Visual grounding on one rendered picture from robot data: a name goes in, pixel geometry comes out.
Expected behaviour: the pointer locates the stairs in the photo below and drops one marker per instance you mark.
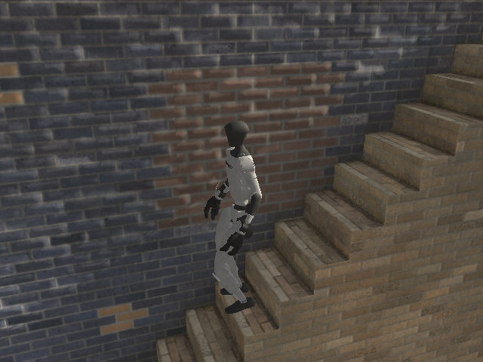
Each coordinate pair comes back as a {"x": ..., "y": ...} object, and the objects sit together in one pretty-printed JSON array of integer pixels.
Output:
[{"x": 387, "y": 266}]

